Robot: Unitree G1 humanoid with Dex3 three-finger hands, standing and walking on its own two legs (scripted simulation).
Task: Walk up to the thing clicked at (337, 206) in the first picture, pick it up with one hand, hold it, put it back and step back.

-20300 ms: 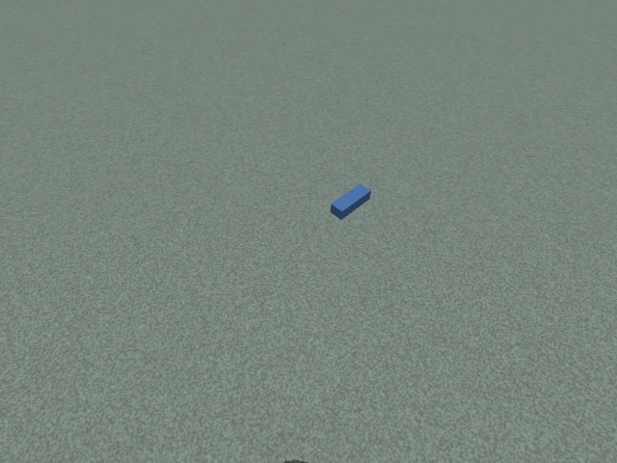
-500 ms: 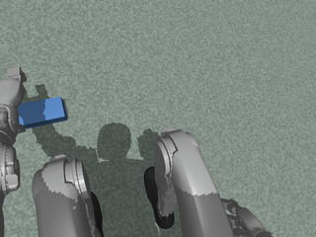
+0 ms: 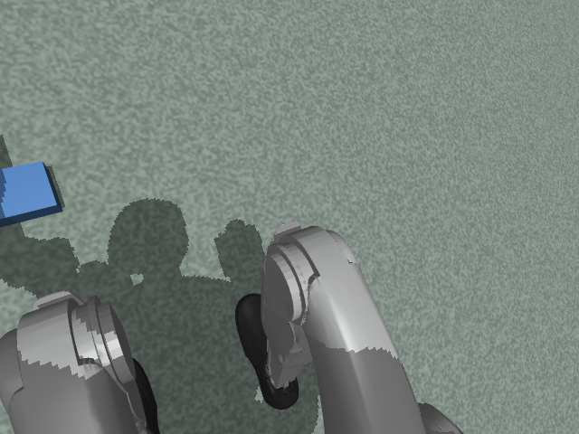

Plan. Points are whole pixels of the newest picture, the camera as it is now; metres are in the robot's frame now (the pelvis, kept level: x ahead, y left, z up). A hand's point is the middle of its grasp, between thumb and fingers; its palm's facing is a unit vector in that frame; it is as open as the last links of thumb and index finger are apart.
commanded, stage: rest palm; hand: left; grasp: from above
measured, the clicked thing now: out of the picture +0.45 +0.28 -0.27
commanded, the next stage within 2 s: close in 0.54 s
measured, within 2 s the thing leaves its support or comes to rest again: neither
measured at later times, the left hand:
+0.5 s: hand out of the picture +0.45 +0.27 -0.25, palm faces -0.44 -0.12 -0.89, open 14.1 cm
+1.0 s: hand out of the picture +0.45 +0.27 -0.26, palm faces -0.45 -0.13 -0.88, open 12.9 cm
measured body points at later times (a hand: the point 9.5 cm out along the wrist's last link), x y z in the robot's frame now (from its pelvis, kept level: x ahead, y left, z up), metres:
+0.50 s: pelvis +0.00 +0.00 +0.00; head +0.27 +0.12 +0.34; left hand +0.46 +0.28 -0.20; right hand +0.03 -0.25 -0.06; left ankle +0.06 +0.11 -0.27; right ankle +0.11 -0.11 -0.27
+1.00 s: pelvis -0.01 +0.00 +0.00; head +0.27 +0.11 +0.33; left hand +0.47 +0.28 -0.20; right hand +0.02 -0.25 -0.05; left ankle +0.06 +0.11 -0.27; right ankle +0.11 -0.11 -0.27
